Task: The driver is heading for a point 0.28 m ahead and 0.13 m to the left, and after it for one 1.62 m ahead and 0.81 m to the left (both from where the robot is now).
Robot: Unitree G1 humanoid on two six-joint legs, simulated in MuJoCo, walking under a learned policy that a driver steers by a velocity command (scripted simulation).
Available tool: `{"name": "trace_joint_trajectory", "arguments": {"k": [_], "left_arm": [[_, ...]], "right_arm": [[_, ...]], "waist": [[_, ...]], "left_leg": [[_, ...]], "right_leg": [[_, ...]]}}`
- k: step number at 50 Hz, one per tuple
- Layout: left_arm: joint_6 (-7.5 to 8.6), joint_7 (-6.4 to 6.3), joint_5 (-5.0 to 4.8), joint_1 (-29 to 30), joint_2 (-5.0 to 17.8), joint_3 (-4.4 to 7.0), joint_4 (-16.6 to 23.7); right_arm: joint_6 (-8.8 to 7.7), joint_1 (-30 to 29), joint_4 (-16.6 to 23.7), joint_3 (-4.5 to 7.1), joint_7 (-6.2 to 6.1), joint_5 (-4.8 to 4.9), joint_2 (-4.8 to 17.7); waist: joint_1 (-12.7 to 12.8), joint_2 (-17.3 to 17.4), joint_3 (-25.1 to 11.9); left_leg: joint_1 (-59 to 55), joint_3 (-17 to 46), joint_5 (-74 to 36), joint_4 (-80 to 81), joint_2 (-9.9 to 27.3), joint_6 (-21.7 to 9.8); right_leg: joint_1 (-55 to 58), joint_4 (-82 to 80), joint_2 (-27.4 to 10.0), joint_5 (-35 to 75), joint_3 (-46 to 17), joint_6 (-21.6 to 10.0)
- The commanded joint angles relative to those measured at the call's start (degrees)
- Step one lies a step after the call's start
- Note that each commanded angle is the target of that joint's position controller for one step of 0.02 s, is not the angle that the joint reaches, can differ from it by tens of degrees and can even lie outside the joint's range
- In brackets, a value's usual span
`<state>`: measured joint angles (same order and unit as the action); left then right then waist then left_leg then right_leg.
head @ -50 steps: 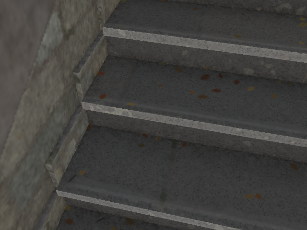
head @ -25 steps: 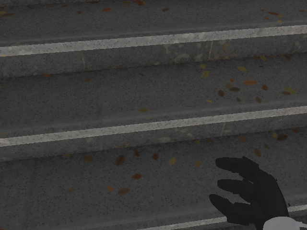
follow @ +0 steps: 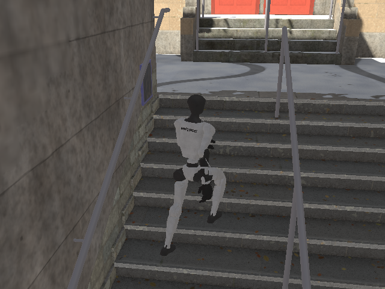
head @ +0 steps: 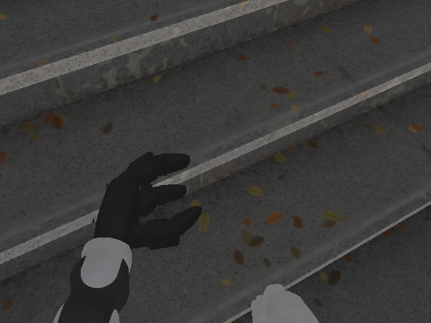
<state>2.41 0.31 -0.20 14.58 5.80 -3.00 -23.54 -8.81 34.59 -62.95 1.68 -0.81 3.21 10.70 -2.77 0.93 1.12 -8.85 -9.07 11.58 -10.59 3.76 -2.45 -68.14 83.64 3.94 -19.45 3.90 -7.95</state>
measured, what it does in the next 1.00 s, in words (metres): climbs, turning left: right foot 0.16 m higher, then left foot 0.16 m higher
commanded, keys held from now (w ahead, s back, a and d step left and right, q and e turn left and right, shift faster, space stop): w+q+shift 0.42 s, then q+shift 0.54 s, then shift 0.04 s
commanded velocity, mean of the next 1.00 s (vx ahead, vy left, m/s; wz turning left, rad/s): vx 0.64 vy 0.00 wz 0.71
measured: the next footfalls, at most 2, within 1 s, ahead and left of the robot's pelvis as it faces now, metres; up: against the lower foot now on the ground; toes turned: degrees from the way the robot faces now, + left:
right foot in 0.04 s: +0.21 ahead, -0.09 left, +0.16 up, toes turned +0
left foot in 0.42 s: +0.47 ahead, +0.10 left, +0.31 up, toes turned +14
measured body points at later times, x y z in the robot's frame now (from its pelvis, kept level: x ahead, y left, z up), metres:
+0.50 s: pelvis +0.45 +0.07 +0.23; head +0.44 +0.07 +0.68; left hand +0.51 +0.35 +0.13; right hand +0.65 -0.12 +0.12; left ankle +0.43 +0.09 -0.44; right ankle +0.34 -0.10 -0.26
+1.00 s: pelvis +0.72 +0.17 +0.45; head +0.76 +0.19 +0.90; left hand +0.55 +0.40 +0.34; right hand +1.09 +0.19 +0.42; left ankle +0.68 +0.30 -0.04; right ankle +0.80 +0.09 -0.28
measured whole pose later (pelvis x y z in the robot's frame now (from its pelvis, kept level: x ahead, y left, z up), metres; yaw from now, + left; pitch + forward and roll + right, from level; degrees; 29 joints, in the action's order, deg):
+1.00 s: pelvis +0.72 +0.17 +0.45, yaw +46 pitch +2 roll -1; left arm 5.6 -3.3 2.5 -19.3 14.7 4.1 -47.8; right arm 2.9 -3.3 -28.5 5.0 -1.9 -2.9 15.2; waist 0.3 2.5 2.5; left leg 61.6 0.7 17.0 -106.1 -0.3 -1.0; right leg -14.7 29.5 -5.4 -15.7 14.2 -0.7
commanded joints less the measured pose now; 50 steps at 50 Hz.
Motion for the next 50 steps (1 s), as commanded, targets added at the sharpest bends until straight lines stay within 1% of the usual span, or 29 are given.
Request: {"name": "trace_joint_trajectory", "arguments": {"k": [1, 2, 3, 4, 7, 10, 14, 15, 17, 18, 19, 20, 21, 22, 23, 24, 26, 28, 31, 33, 34, 35, 36, 37, 38, 40, 43, 45, 50], "left_arm": [[-2.87, -0.40, 1.96, -37.5, 14.5, 6.92, -5.3], [-1.22, 0.84, 3.06, -29.4, 19.3, 9.30, -7.6], [-0.17, 1.87, 4.03, -29.5, 22.0, 9.83, -9.4], [0.07, 1.38, 4.76, -32.7, 19.1, 9.79, -12.2], [3.83, 1.00, 2.83, -33.5, 5.3, 6.34, -26.0], [4.98, 0.58, 3.06, -36.9, -0.2, 4.17, -32.7], [5.90, 0.88, 1.75, -30.6, 5.8, 3.31, -33.4], [5.94, -0.31, 0.22, -29.1, 7.6, 3.00, -32.1], [7.87, -2.46, -3.90, -27.4, 19.4, 5.26, -28.0], [9.44, -2.30, -3.98, -25.9, 26.3, 7.53, -26.0], [9.69, -1.64, -3.56, -23.2, 27.7, 8.87, -23.4], [8.44, -0.86, -3.46, -23.2, 25.3, 9.16, -20.8], [7.06, 0.06, -0.39, -19.8, 18.8, 8.89, -18.2], [7.16, 0.73, 4.79, -24.2, 9.5, 6.45, -11.1], [7.07, 0.94, 4.84, -29.2, 6.9, 5.43, -7.4], [7.03, 0.89, 3.05, -26.8, 6.4, 4.54, -5.5], [5.90, -0.44, 5.72, -18.0, 0.0, 1.18, -0.6], [4.59, -1.32, 5.05, -15.4, 2.3, 0.53, 0.4], [3.62, -2.92, 5.65, -4.2, 1.4, -1.14, 8.5], [2.34, -4.07, 1.52, -12.4, 5.0, -0.11, 7.2], [0.71, -5.00, -0.08, -23.6, 7.2, 1.57, 4.1], [-0.54, -5.77, -0.51, -41.0, 10.9, 3.90, -1.4], [-0.65, -5.58, -0.20, -45.8, 14.4, 5.74, -6.7], [0.24, -5.86, 2.18, -39.8, 17.1, 6.63, -5.8], [0.70, -5.36, 2.44, -32.2, 14.5, 6.65, -3.8], [2.45, -5.82, 0.89, -26.3, 6.2, 5.32, -8.4], [3.61, -4.45, 1.43, -25.8, 3.2, 5.40, -15.9], [3.57, -3.50, 2.13, -25.8, 5.2, 5.73, -18.2], [4.96, -2.90, 3.00, -31.1, 13.7, 7.42, -20.4]], "right_arm": [[-5.10, -18.5, 15.8, 7.23, 0.44, 3.05, 29.1], [-3.92, -17.6, 16.0, 6.10, 0.98, -1.12, 17.4], [-3.43, -9.0, 20.5, 4.30, 2.49, -1.23, 9.1], [-2.22, -10.5, 23.6, 4.10, 2.33, -2.27, 6.7], [1.15, -23.9, 30.5, -1.30, 2.11, -6.82, -6.6], [4.72, -26.8, 31.2, -2.99, 1.42, -3.37, -10.2], [7.34, -39.4, 38.7, -4.66, -0.35, -2.09, -5.9], [7.22, -34.2, 36.5, -3.76, 0.28, -1.99, -3.0], [7.64, -21.0, 29.4, -1.76, 0.66, -3.39, 2.5], [8.25, -14.4, 28.5, -0.70, -0.07, -4.00, 4.7], [7.46, -9.7, 27.8, 0.37, 0.09, -4.51, 7.5], [5.71, -6.9, 26.8, 1.68, -0.08, -3.00, 9.9], [4.62, -10.2, 25.1, 3.39, 0.89, -2.09, 10.3], [5.26, -16.9, 22.6, 4.57, 1.27, -2.46, 14.2], [6.48, -19.5, 25.2, 4.18, 0.53, -2.34, 13.8], [6.74, -19.2, 24.4, 3.51, 0.78, -4.22, 11.3], [5.33, -14.2, 18.4, 2.75, 0.89, -4.67, 9.0], [3.99, -13.5, 16.6, 1.55, 0.53, -4.31, 6.7], [3.41, -7.4, 12.1, 1.57, 0.12, -4.35, 6.6], [4.55, -13.2, 17.8, 4.22, -1.81, -2.44, 11.5], [3.59, -18.5, 19.9, 6.11, -1.66, -2.21, 17.6], [1.52, -27.8, 23.9, 7.85, -0.30, -2.86, 21.0], [0.45, -31.7, 24.9, 7.71, 1.55, -3.04, 16.5], [0.35, -24.2, 28.3, 6.32, 2.03, -2.91, 10.4], [1.75, -24.2, 29.1, 5.77, 1.86, -4.40, 10.7], [5.95, -24.5, 29.8, 4.70, 0.97, -7.58, 6.3], [10.53, -21.0, 29.8, 2.15, 0.11, -6.27, 0.8], [11.56, -23.5, 32.2, 1.50, -0.15, -4.96, 0.6], [12.41, -35.4, 37.2, 2.29, -1.35, -6.47, 1.6]], "waist": [[26.9, 11.6, -31.4], [18.8, 0.8, -26.2], [11.6, -14.6, -34.9], [9.9, -2.8, -35.7], [3.9, 0.9, -7.2], [0.3, -1.2, 3.5], [-5.3, -1.1, 9.7], [-7.3, -2.4, 5.1], [-12.7, -3.7, -14.5], [-15.7, -7.0, -18.0], [-17.7, -8.3, -21.5], [-17.3, -8.0, -21.7], [-14.6, -1.9, -15.5], [-2.0, 18.3, -6.0], [2.3, 6.5, -16.2], [2.1, 3.0, -15.5], [3.9, -3.3, 0.3], [5.2, -7.9, 8.1], [3.1, 1.8, 6.4], [7.2, -2.1, -9.3], [14.6, 2.3, -21.7], [22.9, 2.8, -29.2], [25.1, -12.2, -27.4], [14.5, -25.4, -34.7], [11.5, -15.3, -37.1], [2.7, 0.4, -15.3], [-3.3, 2.6, 0.9], [-3.9, 0.0, 3.0], [0.3, -5.4, -1.7]], "left_leg": [[20.1, 8.5, -108.8, -33.3, 7.8, -5.4], [28.9, 11.2, -27.4, -64.0, -2.8, -2.3], [43.2, 20.8, 0.5, -96.1, -10.7, -1.6], [52.9, 21.5, -1.7, -107.6, -9.5, -2.8], [74.1, 17.8, 3.2, -118.7, -3.6, -8.3], [82.1, 17.4, 11.2, -126.4, -6.0, -9.6], [67.1, 7.6, 8.3, -91.9, -6.2, -7.8], [50.2, 0.2, 4.2, -83.8, -5.5, -6.7], [23.8, -4.2, -0.2, -80.1, -11.5, -6.3], [26.4, -4.3, 6.0, -73.7, -9.8, -6.6], [25.1, -4.0, 9.5, -65.0, -10.9, -7.2], [21.1, 2.7, 6.2, -44.5, -11.8, -8.9], [18.6, 17.0, 0.1, -17.8, -9.1, -13.0], [9.9, 32.5, -56.9, -26.5, -4.4, -12.4], [1.8, 44.0, -54.1, -20.7, 0.6, -17.3], [4.8, 53.9, -28.0, -14.5, 3.7, -20.1], [15.4, 41.2, -22.1, -14.3, -0.1, -15.7], [29.5, 27.4, -26.9, -10.5, -4.5, -9.3], [33.0, 22.3, -52.7, -4.3, -6.3, -6.2], [49.2, 23.6, -77.6, -4.8, -8.6, -6.3], [47.3, 26.8, -92.2, -14.2, -5.9, -4.8], [39.1, 30.3, -89.4, -28.5, -3.5, -1.1], [38.6, 22.6, -22.8, -57.0, -13.8, 4.1], [47.7, 20.7, 17.8, -92.6, -17.8, 7.2], [54.1, 19.9, 12.1, -102.4, -15.2, 4.8], [64.7, 15.8, 5.4, -105.1, -9.1, 3.0], [65.7, 14.7, 6.7, -102.0, -4.6, 1.4], [66.7, 14.6, 7.1, -93.1, -3.0, 1.7], [74.8, 11.9, 5.3, -103.1, -2.9, 0.9]], "right_leg": [[76.8, -31.3, 5.2, 1.8, -0.5, 2.0], [76.6, -41.6, -4.4, 10.2, -17.6, -4.8], [85.2, -46.6, -21.0, 52.8, -42.9, -9.9], [85.5, -55.9, -22.8, 37.5, -48.9, -9.1], [67.2, -57.6, -16.3, 11.8, -28.0, -4.8], [53.7, -66.1, -16.2, 10.4, -12.6, 0.3], [30.1, -87.7, -12.6, 18.9, 6.6, 4.2], [28.1, -88.1, -11.2, 42.3, 12.1, 2.7], [37.6, -77.3, -12.2, 97.8, 13.0, -0.1], [51.2, -64.7, -16.4, 118.3, 11.0, 0.4], [59.0, -49.5, -18.7, 127.0, 8.6, 0.4], [61.6, -29.2, -15.9, 118.4, 6.8, 0.6], [52.9, -3.4, -7.4, 54.3, 3.5, 3.1], [22.9, 23.7, 2.8, 8.9, -3.2, 7.8], [12.2, 37.9, 1.8, 8.6, -8.7, 7.4], [6.3, 47.7, 2.6, 6.0, -7.9, 7.0], [-6.6, 53.6, 0.0, -0.8, -7.3, 5.2], [-2.4, 34.5, -2.5, -8.2, -3.1, 5.4], [3.7, 18.9, -3.6, -18.9, 2.4, 4.6], [55.9, -15.0, 2.5, -2.6, 6.3, 6.0], [72.0, -16.6, 2.2, 9.5, -0.6, 5.5], [77.6, -30.9, -1.5, 15.2, -7.4, 3.8], [79.2, -48.4, -8.0, 30.2, -14.0, -2.0], [84.6, -43.7, -28.0, 79.2, -36.3, -13.0], [81.5, -49.2, -26.8, 63.2, -41.0, -13.9], [68.3, -53.4, -23.0, 25.0, -28.7, -6.9], [48.4, -59.8, -18.8, 11.2, -12.1, -0.7], [46.3, -62.6, -19.5, 20.2, -5.6, -0.3], [59.1, -66.6, -25.1, 29.4, -1.2, -2.3]]}}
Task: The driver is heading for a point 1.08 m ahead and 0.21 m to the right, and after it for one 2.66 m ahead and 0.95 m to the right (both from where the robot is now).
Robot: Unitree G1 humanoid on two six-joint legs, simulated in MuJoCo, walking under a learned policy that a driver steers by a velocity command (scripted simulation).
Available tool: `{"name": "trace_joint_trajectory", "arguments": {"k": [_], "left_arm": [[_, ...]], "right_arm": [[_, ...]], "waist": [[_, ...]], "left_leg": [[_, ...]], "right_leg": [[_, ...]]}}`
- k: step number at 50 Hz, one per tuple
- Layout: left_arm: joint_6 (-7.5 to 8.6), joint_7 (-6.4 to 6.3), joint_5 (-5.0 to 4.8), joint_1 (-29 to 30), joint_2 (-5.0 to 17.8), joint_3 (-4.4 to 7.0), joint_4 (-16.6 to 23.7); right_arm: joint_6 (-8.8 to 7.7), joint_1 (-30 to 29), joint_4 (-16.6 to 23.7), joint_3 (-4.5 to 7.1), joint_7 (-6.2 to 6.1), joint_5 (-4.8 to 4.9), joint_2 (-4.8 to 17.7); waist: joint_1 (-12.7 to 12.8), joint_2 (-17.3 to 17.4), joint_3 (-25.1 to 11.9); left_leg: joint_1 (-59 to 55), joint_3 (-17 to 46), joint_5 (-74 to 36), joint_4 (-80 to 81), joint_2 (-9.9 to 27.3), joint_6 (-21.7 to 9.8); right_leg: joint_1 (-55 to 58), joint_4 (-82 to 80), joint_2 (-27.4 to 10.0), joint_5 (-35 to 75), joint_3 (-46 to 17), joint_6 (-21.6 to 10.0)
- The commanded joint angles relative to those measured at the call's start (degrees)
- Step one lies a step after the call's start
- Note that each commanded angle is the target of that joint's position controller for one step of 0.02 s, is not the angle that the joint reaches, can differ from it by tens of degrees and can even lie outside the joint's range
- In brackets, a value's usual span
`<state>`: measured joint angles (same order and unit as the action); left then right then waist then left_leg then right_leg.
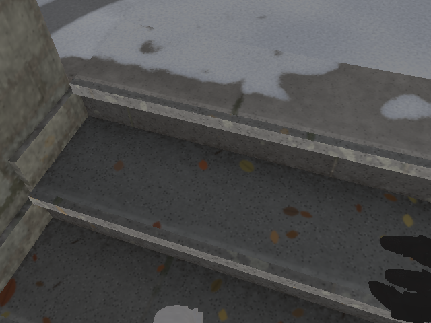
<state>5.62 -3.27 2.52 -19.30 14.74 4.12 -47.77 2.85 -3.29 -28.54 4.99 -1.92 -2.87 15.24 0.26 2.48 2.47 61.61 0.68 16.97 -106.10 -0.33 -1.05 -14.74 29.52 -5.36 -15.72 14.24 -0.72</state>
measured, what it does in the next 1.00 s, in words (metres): climbs, turning right: left foot 0.16 m higher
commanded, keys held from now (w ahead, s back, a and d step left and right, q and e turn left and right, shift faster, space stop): shift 0.30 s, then e+shift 0.10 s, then w+e+shift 0.60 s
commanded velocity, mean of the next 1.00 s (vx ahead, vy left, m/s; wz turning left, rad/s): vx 0.40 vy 0.00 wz -0.28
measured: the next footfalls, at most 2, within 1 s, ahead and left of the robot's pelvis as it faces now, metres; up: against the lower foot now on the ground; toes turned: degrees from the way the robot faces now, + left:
left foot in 0.30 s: +0.35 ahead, +0.23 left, +0.16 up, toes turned +12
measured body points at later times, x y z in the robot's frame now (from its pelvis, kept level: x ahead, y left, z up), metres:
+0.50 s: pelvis +0.22 +0.12 +0.10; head +0.25 +0.12 +0.55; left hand +0.33 +0.38 -0.02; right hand +0.38 -0.11 -0.01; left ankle +0.31 +0.21 -0.58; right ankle +0.13 -0.02 -0.43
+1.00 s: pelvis +0.47 +0.05 +0.15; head +0.46 +0.05 +0.60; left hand +0.75 +0.19 +0.10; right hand +0.37 -0.19 +0.01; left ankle +0.31 +0.22 -0.57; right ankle +0.59 -0.08 -0.38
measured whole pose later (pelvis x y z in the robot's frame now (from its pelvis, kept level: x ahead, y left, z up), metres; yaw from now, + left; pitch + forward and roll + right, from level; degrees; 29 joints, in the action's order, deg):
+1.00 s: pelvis +0.47 +0.05 +0.15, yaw -17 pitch +1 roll -1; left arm -4.7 1.3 -0.1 -1.7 9.4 2.8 -31.6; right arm -5.8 27.8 -54.8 2.4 -2.2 -1.6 11.7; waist 1.5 1.1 -2.9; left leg -13.3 -27.6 20.1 -12.8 10.7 6.8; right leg -64.2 92.3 -3.9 -27.9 9.8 -11.8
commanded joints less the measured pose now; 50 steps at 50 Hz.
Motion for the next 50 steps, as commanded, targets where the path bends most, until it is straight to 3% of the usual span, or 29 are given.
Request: {"name": "trace_joint_trajectory", "arguments": {"k": [1, 4, 7, 11, 12, 13, 14, 15, 16, 17, 18, 19, 20, 21, 22, 25, 27, 29, 31, 34, 37, 38, 42, 45, 46, 47, 48, 49, 50], "left_arm": [[1.64, 1.04, 0.63, 1.1, 5.1, 0.50, 3.6], [0.23, 1.07, 1.23, -3.9, 6.8, 1.08, 3.6], [0.39, -0.29, 0.56, -9.9, 7.0, 0.99, 1.1], [-1.12, -0.49, 0.00, -11.7, 4.7, 0.60, -2.2], [-2.29, 0.32, -0.82, -6.9, 5.2, 0.64, -0.7], [-2.56, 1.08, -1.86, -6.9, 8.5, 1.59, -0.3], [-2.67, 2.21, -3.06, -9.9, 11.2, 1.89, -1.9], [-1.55, 4.04, -3.64, -6.9, 15.2, 2.64, -2.1], [0.48, 5.28, -5.06, -2.3, 14.0, 2.51, 1.2], [1.32, 6.67, -6.73, -1.4, 7.5, 0.22, 6.1], [0.36, 6.13, -4.08, -5.2, 4.2, -0.03, 2.9], [-0.86, 5.25, -4.15, -3.5, -0.3, -0.37, 5.4], [-1.83, 4.14, -3.01, -0.4, -1.1, -0.42, 8.2], [-2.20, 2.78, -1.09, 0.8, -1.6, -0.39, 9.4], [-2.68, 2.03, 0.00, -1.0, -2.4, -0.46, 8.9], [-3.71, 2.65, 0.26, 3.2, -6.4, -2.15, 13.2], [-3.48, 3.40, 0.52, 5.9, -5.7, -2.18, 14.6], [-4.03, 3.82, -0.97, 7.3, -2.3, -1.08, 14.4], [-4.69, 3.37, -0.71, 8.3, -1.4, -0.01, 12.9], [-5.24, 3.49, -1.10, 11.1, -2.5, 0.26, 13.3], [-6.97, 3.78, -1.65, 15.2, -4.6, -0.05, 14.5], [-7.57, 3.17, -0.96, 17.2, -5.1, -0.15, 15.1], [-8.64, 2.73, -1.29, 28.3, -3.1, 0.11, 20.7], [-9.31, 3.12, -1.55, 32.2, -3.2, -0.52, 24.2], [-9.46, 4.52, -2.12, 27.8, -3.6, -1.07, 23.2], [-9.99, 5.17, -2.19, 29.9, -4.3, -1.53, 22.6], [-9.80, 5.48, -2.98, 26.7, -3.5, -1.26, 20.6], [-9.96, 4.64, -2.98, 18.4, -3.7, -1.05, 20.1], [-10.11, 4.38, -3.34, 7.7, -1.9, 0.15, 17.9]], "right_arm": [[0.51, -0.6, 3.6, -1.14, -0.60, -0.25, -3.3], [0.61, -5.9, 5.1, -1.59, -0.91, 0.38, -3.4], [1.00, -13.5, 8.9, -2.47, -1.26, -0.48, -4.5], [1.01, -17.3, 13.3, -4.27, 1.65, 0.13, -6.9], [0.83, -14.8, 12.2, -5.07, 3.29, 1.89, -7.6], [1.09, -9.1, 10.3, -4.99, 3.54, 3.93, -8.3], [1.57, 0.2, 5.5, -3.30, 2.78, 4.50, -5.4], [0.37, 16.7, 1.4, -2.18, 2.47, 4.18, -2.2], [-1.57, 24.3, -0.9, -1.02, 2.52, 2.90, 0.9], [-2.15, 31.2, -3.6, 1.17, 1.35, -0.36, 9.6], [-1.82, 23.5, -1.8, 1.31, -0.28, 0.42, 6.5], [-1.99, 13.7, -1.5, 0.70, -0.15, 0.62, 5.6], [-2.14, 8.4, -2.9, -0.46, -0.32, 1.11, 1.9], [-3.21, 8.0, -5.2, -1.24, -0.25, 1.66, -1.1], [-4.06, 8.5, -7.2, -1.91, -0.03, 1.15, -3.5], [-6.89, 15.5, -14.4, -1.81, -0.62, 0.60, -3.3], [-8.34, 17.6, -16.8, -1.70, -0.85, 0.65, -3.5], [-9.10, 18.3, -17.4, -0.79, -1.09, 0.83, 0.0], [-9.70, 22.0, -17.9, -1.25, -1.10, 0.83, -0.3], [-10.03, 24.0, -19.1, -0.98, 0.42, -0.09, 1.1], [-10.93, 26.7, -20.8, -0.61, 0.22, -0.66, 1.7], [-11.37, 29.2, -21.5, -0.63, 0.34, -0.59, 2.0], [-11.88, 32.4, -22.9, -0.29, 1.01, -1.38, 3.5], [-11.22, 31.8, -24.1, -0.39, 0.51, -1.70, 2.8], [-10.97, 30.5, -23.5, -0.18, -0.45, -0.76, 5.8], [-10.16, 31.2, -23.9, -0.26, -0.87, -0.05, 5.2], [-9.85, 24.9, -21.4, -0.95, -0.78, 1.13, 5.5], [-9.55, 20.8, -19.3, -0.51, -0.89, 2.68, 9.0], [-8.79, 21.8, -18.0, 0.84, -1.25, 3.95, 14.1]], "waist": [[-1.0, -7.0, -2.9], [3.1, -5.8, -1.0], [5.9, -10.2, -0.4], [4.9, -13.4, -1.6], [3.4, -13.5, -3.6], [1.9, -16.3, -7.7], [0.8, -13.7, -12.8], [-7.4, -16.9, -20.3], [-13.4, -13.9, -24.7], [-14.9, 14.3, -35.7], [-11.5, 5.3, -41.1], [-5.8, 4.8, -32.9], [-2.1, 1.8, -23.5], [-0.7, 2.6, -12.8], [0.8, 4.1, -8.0], [1.7, 3.7, -4.1], [2.3, 3.6, -5.0], [2.2, 2.7, -3.7], [1.2, 0.1, -5.6], [1.5, -0.5, -0.9], [2.2, -0.5, 1.4], [1.2, 0.5, 1.4], [-1.0, 3.0, 7.1], [0.4, 3.7, 9.0], [3.1, 5.2, 7.7], [1.8, 2.8, 7.1], [3.7, 0.2, 7.9], [8.1, 2.3, 2.9], [11.8, 6.5, -5.7]], "left_leg": [[9.5, 3.4, 2.4, -12.0, 0.6, -0.8], [19.9, 4.6, 7.9, -12.8, -0.1, -1.1], [24.7, 1.5, 13.4, -10.9, 1.1, -0.7], [15.6, -2.7, 14.1, 15.0, 6.2, -1.0], [-3.6, -9.0, 11.0, 34.9, 5.6, -1.3], [-21.5, -11.1, 11.8, 44.2, 3.1, -2.7], [-33.3, -17.8, 13.1, 44.6, -3.3, -3.6], [-47.5, -12.5, -0.6, 48.6, -4.3, -6.8], [-62.3, 4.3, -11.2, 58.6, 0.7, -10.2], [-76.6, 35.2, -46.0, 73.5, 22.6, -20.1], [-65.6, 34.8, -32.7, 72.9, 20.4, -17.4], [-56.1, 30.8, -11.1, 75.3, 21.0, -16.7], [-48.4, 27.8, 0.1, 75.6, 19.9, -13.4], [-40.9, 25.7, 11.5, 73.8, 17.2, -11.4], [-35.2, 22.5, 21.4, 74.3, 15.1, -9.6], [-34.5, 21.8, 32.1, 82.1, 18.1, -6.9], [-38.2, 17.2, 26.7, 87.1, 18.7, -5.4], [-39.3, 12.4, 22.8, 92.0, 20.2, -6.8], [-43.7, 10.2, 22.2, 93.8, 23.0, -8.1], [-46.9, 2.6, 23.2, 95.0, 21.7, -5.8], [-50.8, -1.4, 23.0, 93.7, 23.6, -5.6], [-54.6, -2.3, 24.0, 93.7, 24.7, -5.4], [-60.8, -8.2, 24.2, 99.3, 26.2, -3.5], [-59.6, -14.9, 21.6, 105.7, 24.2, -3.7], [-61.3, -18.5, 16.8, 107.9, 24.2, -4.4], [-62.4, -22.2, 7.4, 108.7, 22.0, -4.3], [-57.1, -27.6, -14.6, 106.9, 18.5, -4.3], [-52.1, -28.4, -58.5, 100.2, 19.1, -6.0], [-55.9, -25.6, -89.8, 88.2, 20.8, -7.5]], "right_leg": [[10.0, -13.0, -17.1, 23.5, -12.3, -9.7], [19.7, -13.6, -18.6, 16.2, -12.4, -9.3], [26.7, -16.9, -18.9, 20.6, -10.9, -8.7], [29.0, -19.4, -12.7, 28.6, -3.0, -6.7], [20.2, -22.9, -9.5, 32.8, 1.4, -8.1], [16.4, -22.8, -10.2, 46.6, 0.2, -7.8], [17.8, -15.5, -11.7, 69.1, -0.9, -9.0], [17.0, -1.1, -10.9, 89.9, 0.2, -6.4], [0.4, 15.3, -4.1, 69.9, -2.9, -1.6], [-16.3, 45.9, 9.2, -8.4, -6.7, 2.2], [-9.7, 63.2, 9.8, -7.3, -29.9, 1.5], [-15.6, 69.0, 7.8, -2.9, -28.9, 1.5], [-18.0, 66.5, 3.0, 1.0, -22.4, 1.0], [-22.2, 67.1, 2.5, 1.9, -20.5, 0.0], [-23.5, 69.3, 3.2, 0.5, -20.2, -1.1], [-34.1, 73.6, 3.0, 2.1, -20.6, -3.5], [-38.1, 68.6, 1.8, 8.0, -22.0, -3.5], [-39.7, 65.8, 2.5, 8.1, -18.8, -1.9], [-44.4, 77.1, 3.7, 10.6, -16.7, -2.3], [-52.8, 83.3, 4.1, 9.4, -17.5, -3.3], [-61.0, 94.4, 5.6, 5.0, -16.0, -4.0], [-65.0, 97.4, 5.4, 3.1, -15.9, -4.8], [-72.9, 95.0, 4.1, -4.9, -14.9, -5.6], [-69.2, 83.9, 1.4, -7.8, -10.6, -7.5], [-65.0, 75.2, -2.0, -9.5, -9.2, -9.4], [-60.3, 69.5, -1.5, -10.9, -6.6, -10.6], [-47.3, 59.0, 0.8, -12.1, -1.4, -12.4], [-29.3, 55.3, 4.2, -13.3, 2.7, -13.0], [-17.2, 53.6, 8.9, -17.4, 2.9, -12.8]]}}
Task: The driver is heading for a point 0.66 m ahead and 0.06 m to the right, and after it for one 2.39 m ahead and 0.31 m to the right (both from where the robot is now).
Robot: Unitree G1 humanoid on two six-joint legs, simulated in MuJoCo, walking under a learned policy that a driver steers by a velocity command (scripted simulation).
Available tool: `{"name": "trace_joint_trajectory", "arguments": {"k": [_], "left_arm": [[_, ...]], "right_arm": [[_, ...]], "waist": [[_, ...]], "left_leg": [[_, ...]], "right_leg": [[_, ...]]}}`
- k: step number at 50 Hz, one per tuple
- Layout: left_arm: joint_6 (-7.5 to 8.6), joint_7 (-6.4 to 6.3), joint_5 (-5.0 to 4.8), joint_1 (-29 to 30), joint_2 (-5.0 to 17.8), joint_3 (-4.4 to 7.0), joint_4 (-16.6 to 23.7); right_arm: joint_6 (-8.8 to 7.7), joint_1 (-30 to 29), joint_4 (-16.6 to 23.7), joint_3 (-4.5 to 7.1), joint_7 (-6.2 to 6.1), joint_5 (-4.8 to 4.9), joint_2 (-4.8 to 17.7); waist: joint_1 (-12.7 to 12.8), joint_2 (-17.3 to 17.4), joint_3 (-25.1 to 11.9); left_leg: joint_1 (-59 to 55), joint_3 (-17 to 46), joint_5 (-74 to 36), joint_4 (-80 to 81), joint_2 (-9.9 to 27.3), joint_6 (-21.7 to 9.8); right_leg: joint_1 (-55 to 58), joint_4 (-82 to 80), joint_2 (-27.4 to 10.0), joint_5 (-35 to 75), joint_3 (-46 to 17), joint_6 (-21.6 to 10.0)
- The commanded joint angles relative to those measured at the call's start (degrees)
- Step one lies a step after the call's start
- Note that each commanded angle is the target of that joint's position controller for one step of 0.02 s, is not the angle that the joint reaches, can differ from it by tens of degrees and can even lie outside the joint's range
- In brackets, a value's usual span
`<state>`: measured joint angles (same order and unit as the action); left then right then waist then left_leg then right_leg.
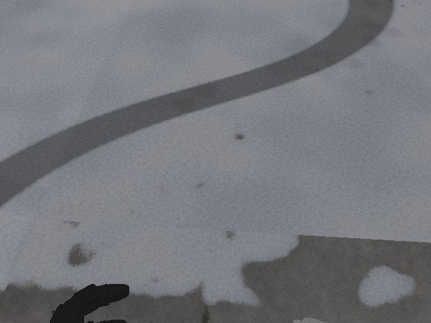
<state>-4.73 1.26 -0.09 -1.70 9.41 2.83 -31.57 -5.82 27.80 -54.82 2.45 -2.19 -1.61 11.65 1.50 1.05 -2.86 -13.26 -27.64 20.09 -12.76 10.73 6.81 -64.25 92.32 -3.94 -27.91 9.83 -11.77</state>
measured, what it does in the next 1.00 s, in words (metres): climbs: right foot 0.16 m higher, then left foot 0.16 m higher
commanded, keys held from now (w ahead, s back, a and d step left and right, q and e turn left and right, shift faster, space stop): w+e+shift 0.24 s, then w+shift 0.14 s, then w+q+shift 0.62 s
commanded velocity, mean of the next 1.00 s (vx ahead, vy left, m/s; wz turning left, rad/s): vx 0.98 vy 0.00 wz -0.05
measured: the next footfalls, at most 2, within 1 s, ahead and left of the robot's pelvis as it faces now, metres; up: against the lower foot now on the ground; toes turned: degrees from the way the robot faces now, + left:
right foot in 0.04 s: +0.20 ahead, -0.08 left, +0.16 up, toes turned -7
left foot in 0.50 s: +0.60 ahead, -0.09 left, +0.31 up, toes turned -21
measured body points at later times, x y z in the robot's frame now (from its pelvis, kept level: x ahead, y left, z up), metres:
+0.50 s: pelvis +0.42 -0.10 +0.21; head +0.44 -0.13 +0.66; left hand +0.49 +0.16 +0.09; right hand +0.63 -0.34 +0.18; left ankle +0.56 -0.08 -0.42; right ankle +0.21 -0.07 -0.48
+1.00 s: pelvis +0.89 -0.26 +0.31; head +0.90 -0.26 +0.76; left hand +1.07 -0.03 +0.22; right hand +0.91 -0.56 +0.20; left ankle +0.76 -0.15 -0.29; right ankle +0.86 -0.39 -0.42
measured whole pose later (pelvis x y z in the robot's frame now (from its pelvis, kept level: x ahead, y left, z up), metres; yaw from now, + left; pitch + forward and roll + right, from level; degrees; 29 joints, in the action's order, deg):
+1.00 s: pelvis +0.89 -0.26 +0.31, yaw -3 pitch +5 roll -2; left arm 6.8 -0.6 3.2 -11.7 13.3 1.5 -38.4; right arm -2.9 21.8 -45.2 5.6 0.9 -0.4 18.2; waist -2.3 2.1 -4.1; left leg 28.2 1.7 17.7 -79.0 -0.9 -6.1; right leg -18.4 31.6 -1.1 -17.7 4.5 0.7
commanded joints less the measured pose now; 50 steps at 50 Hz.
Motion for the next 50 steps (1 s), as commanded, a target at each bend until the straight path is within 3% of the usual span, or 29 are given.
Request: {"name": "trace_joint_trajectory", "arguments": {"k": [1, 2, 3, 4, 5, 8, 10, 12, 16, 17, 19, 21, 23, 24, 25, 26, 27, 29, 30, 34, 38, 40, 42, 43, 44, 45, 46, 48, 50], "left_arm": [[0.97, -0.88, -0.69, -21.9, 6.5, 2.67, -1.1], [2.33, -0.80, -1.16, -28.1, 9.7, 4.61, -3.7], [3.44, -0.37, -1.46, -24.1, 14.2, 6.20, -4.7], [2.91, -0.84, -2.39, -15.5, 21.2, 7.84, -2.4], [2.84, -1.58, -1.38, -10.7, 21.2, 7.41, -1.3], [6.77, -2.29, 1.44, -16.4, 8.5, 3.37, -9.4], [9.26, -1.39, 2.52, -22.0, 9.5, 3.19, -14.3], [10.63, -0.10, 1.28, -23.6, 8.4, 2.35, -15.0], [11.93, 0.11, 1.38, -31.2, 6.9, 0.81, -21.6], [11.44, -0.75, 0.20, -30.0, 6.4, 0.37, -20.8], [10.65, -2.32, -1.35, -25.6, 6.2, 0.21, -19.6], [12.01, -3.06, -2.26, -24.9, 15.4, 3.25, -17.0], [13.14, -3.22, -0.15, -20.0, 22.5, 6.35, -15.4], [13.83, -2.50, 0.27, -14.5, 22.4, 7.43, -13.8], [15.02, -1.79, 0.56, -3.9, 16.6, 6.44, -10.0], [15.68, -0.17, 1.74, -5.5, 1.6, 3.12, -5.1], [15.61, 0.90, 2.66, -14.1, -2.1, 0.47, -0.7], [13.92, 1.57, 4.72, -5.6, -3.0, -2.35, 2.6], [12.16, 0.29, 6.19, -1.9, -6.0, -4.34, 5.6], [9.09, -1.35, 3.14, 3.1, 4.5, -3.82, 8.3], [10.95, 1.60, 0.95, 6.6, 1.6, -5.45, 8.5], [10.65, 1.02, 0.94, 3.7, 5.6, -3.93, 5.6], [12.08, -1.10, 1.54, -5.3, 9.1, -1.84, 3.6], [12.61, -2.51, 2.72, -15.1, 12.8, -0.19, 1.9], [12.40, -3.38, 4.47, -24.3, 16.8, 1.34, 0.4], [12.27, -2.77, 5.30, -21.0, 18.1, 1.73, -0.1], [11.92, -2.32, 4.17, -16.9, 11.8, 1.18, 0.3], [12.34, -1.79, 3.60, -15.5, 7.1, 0.01, -2.8], [12.68, -2.01, 2.72, -18.8, 6.1, -0.23, -7.5]], "right_arm": [[0.54, -12.4, 10.1, 3.63, 0.14, 3.49, 19.3], [0.72, -14.3, 11.9, 3.51, 1.54, 4.59, 18.1], [-0.19, -19.6, 16.4, 1.77, 3.72, 3.49, 9.4], [-1.96, -23.9, 24.8, 2.39, 5.69, 0.46, 7.7], [-2.79, -22.5, 27.5, 1.53, 6.53, -2.15, 4.5], [-3.46, -23.8, 28.9, -1.40, 5.95, -3.31, -1.3], [-0.81, -29.2, 31.5, -4.53, 4.05, -3.72, -6.7], [-0.14, -28.2, 29.7, -4.47, 3.40, -2.95, -4.9], [1.26, -48.5, 38.1, -8.21, 1.21, -1.80, -12.2], [1.76, -48.8, 39.1, -7.84, 1.66, -0.45, -8.2], [3.32, -41.2, 36.2, -6.78, 2.07, -0.39, -6.7], [4.30, -30.3, 31.4, -4.48, 1.37, 1.53, -2.1], [5.62, -17.5, 27.0, -0.23, 1.34, 2.93, 6.3], [5.14, -9.4, 24.6, 1.79, 1.47, 3.45, 10.7], [3.96, 2.9, 17.5, 3.66, 2.29, 2.69, 14.7], [4.40, -1.0, 10.9, 2.67, 2.54, 2.01, 10.8], [3.79, -10.4, 13.5, 1.37, 1.93, 1.68, 5.3], [1.80, -9.7, 8.5, -0.99, 1.34, 0.81, -5.2], [-0.02, -7.5, 5.9, -0.20, 1.42, 0.14, -2.9], [-2.03, -8.5, 5.8, 0.82, 1.82, 0.66, 4.5], [-2.17, -4.1, 8.2, 3.13, 0.43, 2.75, 12.5], [-1.34, -0.4, 8.0, 4.09, 1.73, 1.98, 14.8], [-0.99, 0.8, 7.1, 4.71, 2.76, 1.83, 15.7], [-1.37, -1.7, 8.8, 4.70, 3.28, 2.12, 14.4], [-1.73, -1.7, 11.4, 2.77, 3.09, 1.41, 5.1], [-1.04, 1.0, 14.8, 2.02, 2.50, 4.40, 5.6], [0.18, -5.3, 14.4, 2.58, 1.99, 2.76, 8.2], [1.57, -12.7, 16.2, 2.39, 3.06, 1.01, 6.6], [3.47, -12.8, 17.9, 1.71, 4.25, 0.11, 3.9]], "waist": [[14.4, 12.5, -8.2], [16.3, 12.3, -11.9], [12.2, -0.3, -5.2], [6.1, -16.0, -7.5], [2.1, -11.0, -8.2], [-1.6, -0.1, 1.1], [-1.4, -0.2, 3.1], [-1.6, 1.9, 5.6], [0.7, 2.4, 11.7], [1.0, 2.7, 12.8], [-2.9, 0.5, 0.8], [-5.7, -6.4, -13.2], [-14.9, -9.6, -18.4], [-20.5, -7.0, -18.0], [-26.7, 5.5, -16.7], [-14.4, 25.0, -11.8], [-3.9, 13.5, -10.7], [-0.5, -7.1, 4.9], [1.2, -8.7, 6.3], [2.8, -11.3, 13.9], [-2.2, -4.1, 3.2], [-3.3, -1.2, -0.1], [2.4, 3.4, -8.9], [7.3, 4.9, -14.8], [7.7, -5.2, -20.9], [4.5, -16.5, -27.7], [4.7, -6.2, -18.0], [3.2, 0.0, -5.4], [0.1, -4.5, -0.7]], "left_leg": [[16.2, 5.8, -104.5, -20.5, 11.5, -16.1], [19.1, 8.6, -91.7, -39.9, 9.3, -14.3], [39.5, 14.0, -37.9, -62.8, -0.2, -10.0], [58.8, 29.2, -10.6, -80.0, -12.8, -6.6], [63.3, 35.5, -13.8, -91.6, -11.2, -6.8], [69.3, 34.6, -15.6, -108.6, -9.0, -9.6], [80.1, 33.1, -7.5, -121.1, -9.6, -11.7], [87.1, 31.3, -4.7, -115.8, -6.8, -12.3], [95.1, 22.9, 9.1, -111.9, -7.9, -14.1], [84.2, 19.3, 8.4, -95.7, -7.3, -12.9], [53.4, 15.1, -1.8, -77.5, -9.3, -12.9], [32.5, 14.4, -4.9, -66.4, -14.5, -13.4], [34.0, 16.4, 8.2, -54.7, -16.0, -13.5], [29.2, 19.7, 6.5, -43.3, -16.4, -17.1], [17.4, 29.2, -0.5, -32.2, -13.9, -22.6], [11.2, 67.4, -13.4, -18.9, -5.2, -31.3], [12.6, 84.0, 12.3, -10.1, -0.1, -32.9], [28.4, 77.5, 22.4, -7.0, -1.0, -29.9], [33.3, 70.1, 16.9, -7.8, -3.9, -26.1], [50.6, 49.8, 0.2, 1.4, -11.4, -23.4], [45.3, 46.7, -20.3, 7.9, -9.7, -21.5], [26.4, 44.8, -41.9, -1.8, -9.8, -20.2], [22.5, 43.7, -53.9, -25.4, -10.6, -16.1], [33.0, 43.1, -41.9, -39.5, -12.2, -14.8], [45.4, 38.2, 3.4, -55.4, -13.4, -14.8], [57.8, 33.9, 5.8, -71.9, -14.5, -12.7], [63.6, 32.0, -1.2, -72.1, -10.5, -13.2], [65.0, 31.6, -4.1, -70.1, -8.2, -12.9], [66.0, 31.8, -1.8, -69.6, -6.4, -12.6]], "right_leg": [[42.5, -11.9, 9.9, -9.2, 3.9, -2.9], [51.5, -26.6, 13.8, -10.0, -3.5, -3.7], [53.3, -50.8, 8.9, -18.0, -28.6, -6.0], [59.2, -80.9, 2.9, -28.6, -68.4, -5.0], [59.7, -84.4, -1.5, -25.4, -74.0, -2.6], [42.1, -75.4, 2.1, -15.9, -60.7, -2.9], [43.2, -71.9, 3.9, -1.0, -46.5, -2.4], [45.2, -71.6, 3.8, 1.7, -39.4, -0.1], [40.1, -82.1, 3.5, 14.2, -31.5, 2.1], [34.5, -90.9, 3.4, 21.9, -30.2, 0.3], [33.6, -91.4, 4.8, 58.4, -21.2, 0.3], [45.3, -79.8, -0.7, 103.7, -20.8, 0.8], [65.4, -58.7, -5.4, 124.3, -21.2, 3.5], [65.9, -37.7, -3.2, 123.0, -18.4, 5.8], [50.5, -3.5, 7.7, 74.0, -15.6, 8.3], [19.2, 26.5, 21.8, 14.3, -21.0, 11.6], [9.1, 31.3, 15.7, 13.1, -24.1, 7.2], [3.2, 30.5, 9.2, 11.1, -21.5, 5.1], [1.3, 31.4, 6.8, 6.0, -22.0, 3.7], [15.7, -14.1, -1.6, 8.0, -13.5, 10.4], [48.6, -48.9, 1.5, 31.5, -10.0, 11.9], [46.6, -58.0, 6.1, 24.9, -7.3, 10.3], [61.2, -64.5, 6.9, 24.3, -8.1, 9.0], [76.3, -62.7, -0.2, 19.1, -13.9, 7.3], [89.6, -58.4, -17.7, 15.0, -30.1, 5.4], [94.2, -66.8, -26.0, 9.8, -55.6, -1.9], [86.0, -71.1, -21.4, 3.0, -49.7, -0.9], [73.0, -73.3, -16.7, 14.4, -34.8, 1.7], [67.3, -73.6, -14.4, 26.7, -25.1, 4.0]]}}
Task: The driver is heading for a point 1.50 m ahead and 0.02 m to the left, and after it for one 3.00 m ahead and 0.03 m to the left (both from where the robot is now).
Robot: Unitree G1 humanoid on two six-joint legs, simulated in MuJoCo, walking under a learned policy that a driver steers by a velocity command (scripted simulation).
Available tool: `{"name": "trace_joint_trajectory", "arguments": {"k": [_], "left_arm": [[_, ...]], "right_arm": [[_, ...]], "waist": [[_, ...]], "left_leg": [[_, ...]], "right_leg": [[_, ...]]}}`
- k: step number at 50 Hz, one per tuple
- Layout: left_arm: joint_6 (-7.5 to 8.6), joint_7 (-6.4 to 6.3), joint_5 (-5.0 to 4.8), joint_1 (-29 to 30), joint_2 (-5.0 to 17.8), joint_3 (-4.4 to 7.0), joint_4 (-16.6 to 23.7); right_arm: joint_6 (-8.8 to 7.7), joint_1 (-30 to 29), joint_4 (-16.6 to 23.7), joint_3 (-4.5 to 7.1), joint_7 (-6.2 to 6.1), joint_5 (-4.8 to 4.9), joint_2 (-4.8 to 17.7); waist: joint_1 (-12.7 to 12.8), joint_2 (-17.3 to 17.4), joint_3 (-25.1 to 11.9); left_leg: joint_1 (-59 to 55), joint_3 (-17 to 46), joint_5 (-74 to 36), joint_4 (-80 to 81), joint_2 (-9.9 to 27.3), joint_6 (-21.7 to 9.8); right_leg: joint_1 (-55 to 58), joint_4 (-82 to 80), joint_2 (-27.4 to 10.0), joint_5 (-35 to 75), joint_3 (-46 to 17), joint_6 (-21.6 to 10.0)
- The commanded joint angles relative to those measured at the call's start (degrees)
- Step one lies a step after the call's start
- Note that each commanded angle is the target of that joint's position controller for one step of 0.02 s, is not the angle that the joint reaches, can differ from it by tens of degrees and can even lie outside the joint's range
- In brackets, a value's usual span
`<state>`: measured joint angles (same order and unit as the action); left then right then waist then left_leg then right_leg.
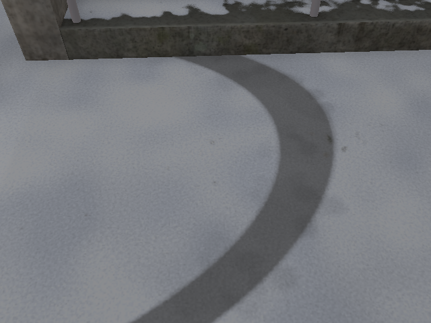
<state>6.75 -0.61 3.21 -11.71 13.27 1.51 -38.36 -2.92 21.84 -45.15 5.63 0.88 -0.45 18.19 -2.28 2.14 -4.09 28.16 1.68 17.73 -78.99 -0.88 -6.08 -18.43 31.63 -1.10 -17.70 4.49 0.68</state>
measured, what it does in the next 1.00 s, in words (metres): walks ahead: left foot, then right foot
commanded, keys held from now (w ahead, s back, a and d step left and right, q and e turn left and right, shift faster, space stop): w+q+shift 0.16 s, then w+shift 0.42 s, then w+e+shift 0.30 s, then e+shift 0.12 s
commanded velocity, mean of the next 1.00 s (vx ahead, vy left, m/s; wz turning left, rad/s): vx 0.97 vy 0.00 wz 0.14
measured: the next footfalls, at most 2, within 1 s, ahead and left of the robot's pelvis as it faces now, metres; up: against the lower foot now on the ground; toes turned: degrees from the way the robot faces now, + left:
left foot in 0.28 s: +0.45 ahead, +0.11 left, +0.00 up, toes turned +17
right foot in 0.72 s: +0.96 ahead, +0.09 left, +0.00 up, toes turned +14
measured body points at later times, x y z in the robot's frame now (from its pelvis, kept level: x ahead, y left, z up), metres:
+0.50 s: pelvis +0.48 +0.08 +0.00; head +0.49 +0.07 +0.45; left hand +0.58 +0.35 -0.08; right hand +0.58 -0.17 -0.13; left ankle +0.42 +0.10 -0.73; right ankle +0.61 -0.05 -0.64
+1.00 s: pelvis +0.98 +0.16 +0.01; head +1.01 +0.16 +0.46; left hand +0.88 +0.42 -0.11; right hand +1.26 -0.01 -0.03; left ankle +1.14 +0.35 -0.66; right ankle +0.92 +0.08 -0.73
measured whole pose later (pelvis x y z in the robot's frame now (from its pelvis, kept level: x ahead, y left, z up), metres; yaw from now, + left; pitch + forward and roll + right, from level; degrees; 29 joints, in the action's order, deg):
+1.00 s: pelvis +0.98 +0.16 +0.01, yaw +5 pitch +1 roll -1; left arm 2.9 1.1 0.0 -30.6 15.9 3.6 -50.6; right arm -4.9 0.8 -32.2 -2.3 1.3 -2.8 14.0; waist 4.8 1.1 1.3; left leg 40.7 5.1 5.8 -46.2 5.1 1.3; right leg -4.7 19.6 9.1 -15.1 -7.6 -6.4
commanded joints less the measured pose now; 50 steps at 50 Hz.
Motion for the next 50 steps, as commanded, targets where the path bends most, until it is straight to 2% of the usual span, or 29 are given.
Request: {"name": "trace_joint_trajectory", "arguments": {"k": [1, 5, 7, 8, 10, 12, 13, 14, 15, 16, 17, 18, 21, 25, 28, 30, 32, 34, 35, 36, 37, 38, 39, 40, 41, 42, 44, 47, 50], "left_arm": [[1.48, 0.12, -1.24, -10.1, 1.4, 0.95, -2.7], [2.10, -0.05, -1.63, -5.9, 4.1, 1.12, -5.7], [1.96, -0.22, -1.79, -4.9, 6.1, 1.34, -6.8], [1.99, -0.24, -2.09, -6.2, 7.6, 1.53, -7.3], [2.01, -0.52, -2.28, -10.4, 11.9, 2.27, -7.9], [0.39, -1.01, -1.69, -8.8, 16.8, 3.47, -6.8], [-0.44, -1.16, -1.65, -6.7, 17.3, 3.63, -5.9], [-1.00, -0.50, -0.61, -9.1, 11.1, 2.68, -5.7], [-0.95, -0.16, -2.75, -17.4, 6.6, 0.90, 0.1], [0.20, 0.07, -2.12, -10.0, 10.8, 1.30, 1.9], [0.50, 0.16, -2.58, -6.8, 10.2, 0.93, 2.2], [0.43, 0.18, -1.73, -5.8, 9.2, 0.47, 1.8], [-3.01, 1.10, -0.07, -7.9, 6.4, -0.29, 1.3], [-3.50, 2.05, -0.91, 4.7, 4.5, -1.39, 6.0], [-2.92, 3.52, -2.08, 9.0, 3.4, -1.76, 5.5], [-2.89, 3.44, -2.42, 10.9, 4.6, -1.28, 5.0], [-2.77, 2.98, -2.13, 10.4, 5.9, -0.69, 4.4], [-2.94, 2.35, -1.84, 2.1, 8.9, 0.88, 2.0], [-3.23, 1.89, -2.18, -10.6, 10.8, 2.12, -2.0], [-3.67, 1.14, -1.80, -22.0, 14.2, 3.71, -4.7], [-3.89, 0.89, -0.50, -22.3, 21.5, 5.99, -4.9], [-4.46, 1.73, -2.26, -18.9, 17.5, 5.59, -4.7], [-4.11, 1.62, -1.86, -14.2, 16.4, 5.46, -4.5], [-3.94, 1.74, -2.29, -14.0, 13.5, 4.98, -5.4], [-3.79, 1.40, -2.42, -13.9, 11.4, 4.38, -6.4], [-3.67, 1.10, -2.53, -13.4, 9.4, 3.56, -7.2], [-2.81, 1.21, -2.73, -12.8, 10.1, 3.45, -7.1], [-2.09, 1.19, -2.74, -11.0, 12.6, 4.06, -6.1], [-2.61, 1.76, -4.01, -13.2, 13.5, 5.05, -7.0]], "right_arm": [[1.39, -8.7, 9.6, -1.90, 1.40, -1.25, -3.6], [2.59, -16.2, 15.2, -3.12, 3.21, -2.30, -2.5], [2.58, -18.6, 15.7, -3.67, 4.24, -2.04, -1.6], [2.40, -19.6, 15.5, -3.82, 4.61, -1.98, -1.4], [1.69, -16.5, 13.9, -3.61, 4.46, -1.74, -0.1], [0.99, -0.7, 9.3, -1.75, 3.20, -1.74, 4.0], [0.88, 10.9, 5.3, -0.27, 2.13, -1.83, 6.3], [1.30, 8.4, 4.1, 1.30, 0.67, -1.64, 10.8], [1.77, 1.6, 8.2, 2.02, -0.09, -2.13, 16.9], [2.27, 4.0, 9.4, 2.41, -0.81, -1.10, 14.7], [1.66, 2.5, 7.3, 1.77, -1.45, -1.14, 12.5], [0.80, 1.0, 6.3, 0.98, -1.47, -0.99, 9.5], [-1.62, -1.4, 4.5, -1.34, -1.46, -0.71, 3.9], [-3.52, -1.3, 2.9, -1.36, -0.45, 0.16, 4.0], [-4.88, 0.7, 2.0, -0.92, 0.28, 1.87, 5.7], [-5.11, 3.1, 0.4, -0.67, 0.26, 1.57, 7.2], [-4.83, 4.6, -0.7, -0.50, -0.09, 0.49, 9.2], [-3.42, 4.9, -1.7, -0.18, -1.40, -1.78, 10.8], [-2.22, 2.3, -1.1, -0.03, -2.20, -3.11, 11.2], [-1.83, 0.5, -0.2, -0.50, -2.73, -3.56, 10.1], [-2.46, 6.8, 3.2, -2.70, -0.83, -0.67, 1.5], [-3.94, 3.0, 4.3, -2.98, -0.69, -1.54, 3.5], [-4.55, -3.7, 6.8, -3.40, -0.88, -1.01, 3.9], [-5.13, -7.1, 7.7, -3.97, -0.76, -1.62, 4.4], [-4.94, -9.5, 9.0, -4.41, -0.53, -2.34, 3.4], [-3.96, -9.9, 10.4, -4.76, -0.31, -3.21, 2.7], [-1.80, -9.6, 11.2, -5.38, -0.09, -3.91, 1.9], [-1.81, -17.4, 15.3, -6.47, 0.25, -2.53, 1.2], [-2.31, -21.1, 15.3, -7.00, 0.50, -1.61, -0.3]], "waist": [[2.9, -6.6, 2.0], [-1.1, -8.5, 8.7], [-1.7, -5.0, 10.8], [-1.2, -3.8, 11.5], [-2.5, -6.1, 7.6], [-11.1, -9.2, -1.3], [-16.8, -7.5, -5.9], [-11.0, 2.4, -4.9], [-1.4, 15.1, -16.4], [-6.5, 5.9, -19.7], [-4.2, 0.8, -8.4], [-1.5, -5.2, -1.6], [5.1, -5.9, 4.3], [4.1, -2.2, 12.4], [1.8, -2.7, 10.6], [0.6, -3.1, 10.9], [0.3, -0.2, 8.8], [4.9, 3.9, 2.6], [11.1, 4.3, -3.3], [16.7, 2.5, -8.4], [9.4, -18.8, -14.6], [9.8, -17.1, -18.0], [8.4, -10.6, -8.1], [7.5, -2.0, -4.4], [5.8, 0.2, -0.1], [3.0, -0.4, 2.9], [0.6, -2.2, 5.5], [0.1, -2.0, 11.3], [3.5, -4.3, 6.8]], "left_leg": [[26.7, 2.7, 1.4, -3.3, 6.2, 0.3], [23.4, 0.2, -8.1, 9.8, 7.5, 0.5], [13.8, -5.4, -15.7, 22.0, 5.6, -0.7], [8.2, -9.2, -18.1, 27.5, 3.4, -1.9], [-3.8, -12.3, -18.1, 30.9, -2.1, -3.6], [-21.6, -10.3, -11.7, 33.2, -6.2, -6.1], [-36.4, -6.3, -13.2, 40.6, -5.6, -7.8], [-45.5, 4.1, -8.0, 39.5, 1.4, -8.6], [-56.4, 35.9, -12.7, 47.7, 18.3, -16.7], [-54.4, 42.9, -3.2, 57.5, 16.9, -17.7], [-45.6, 38.7, -0.4, 60.7, 16.8, -16.4], [-34.3, 33.7, -2.4, 61.9, 15.4, -14.3], [-13.4, 22.3, -5.8, 65.3, 10.7, -12.8], [-7.4, 10.6, -9.6, 73.7, 5.0, -10.4], [-8.3, 5.5, -19.2, 78.3, 4.2, -7.9], [-19.3, 3.5, -29.6, 78.7, 6.3, -6.5], [-30.7, 0.0, -52.8, 72.0, 8.0, -4.3], [-38.1, -2.5, -73.1, 57.4, 10.2, -2.1], [-35.8, -4.9, -75.7, 42.2, 9.8, -1.0], [-23.5, -5.9, -66.5, 21.5, 8.2, -0.2], [2.7, -5.5, -15.3, -7.6, -2.6, 3.9], [12.0, 1.2, 4.7, -12.8, -6.1, 3.4], [17.5, 4.1, 0.0, -11.8, -1.7, 3.1], [15.4, 4.1, -2.2, -5.7, 1.4, 2.7], [13.3, 3.8, -1.9, -0.8, 3.3, 3.0], [11.0, 3.9, -0.8, 2.5, 4.2, 3.9], [10.4, 3.3, 2.8, 8.4, 5.8, 5.5], [5.7, -0.9, -5.4, 25.7, 5.1, 8.4], [-7.7, -3.9, -23.8, 41.7, -0.6, 7.9]], "right_leg": [[20.9, -13.9, -17.0, 19.5, -16.5, -7.3], [11.1, -22.7, -12.8, 25.3, -0.1, -3.3], [7.0, -26.0, -9.4, 29.7, 8.1, -2.3], [6.8, -25.4, -8.8, 39.9, 10.4, -2.0], [10.3, -18.8, -10.6, 65.4, 9.7, -2.8], [11.4, 2.7, -13.0, 77.9, 8.3, -4.1], [5.9, 20.3, -11.3, 71.3, 8.7, -4.1], [-8.4, 45.4, -2.2, 8.0, 7.4, -3.1], [-23.3, 65.9, 1.7, -12.3, -0.7, -1.9], [-27.8, 66.5, 1.1, -3.9, -7.4, -2.2], [-31.5, 63.9, -1.2, -1.7, -7.4, -2.3], [-29.3, 58.1, -3.9, -0.3, -6.9, -2.3], [-19.7, 47.1, -7.3, -4.1, -8.4, -1.4], [-21.6, 23.6, -9.5, 9.7, -5.8, -1.0], [-8.4, 8.2, -6.4, 29.6, -2.4, -3.1], [-9.4, 2.5, -4.5, 32.3, -0.7, -4.7], [-9.7, 0.7, -0.6, 25.5, 2.6, -7.1], [-3.0, 1.5, 4.6, 14.5, 4.1, -9.3], [8.9, 1.5, 7.1, 10.7, 4.7, -10.2], [24.5, 4.8, 3.5, 3.2, -1.5, -12.0], [42.3, 0.3, -13.0, -11.0, -34.2, -22.9], [43.3, -14.4, -15.1, -12.3, -56.0, -24.0], [36.9, -15.3, -14.2, -9.0, -48.6, -22.9], [28.8, -15.7, -12.6, -5.2, -42.4, -20.7], [20.4, -16.6, -10.0, -2.5, -37.4, -19.1], [13.1, -17.7, -7.5, -0.9, -33.9, -18.4], [5.8, -19.8, -4.8, -1.0, -30.6, -19.1], [-4.9, -22.1, -2.3, 27.7, -24.4, -18.4], [-5.2, -16.5, 3.2, 40.4, -18.4, -11.7]]}}
Keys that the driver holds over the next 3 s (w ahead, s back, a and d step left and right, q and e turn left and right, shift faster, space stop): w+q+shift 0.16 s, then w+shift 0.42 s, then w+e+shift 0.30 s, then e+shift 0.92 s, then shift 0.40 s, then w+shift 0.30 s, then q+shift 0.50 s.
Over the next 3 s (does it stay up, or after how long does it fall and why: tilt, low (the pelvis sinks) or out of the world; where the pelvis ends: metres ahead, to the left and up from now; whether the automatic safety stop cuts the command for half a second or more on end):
stays up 1.47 0.03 0.01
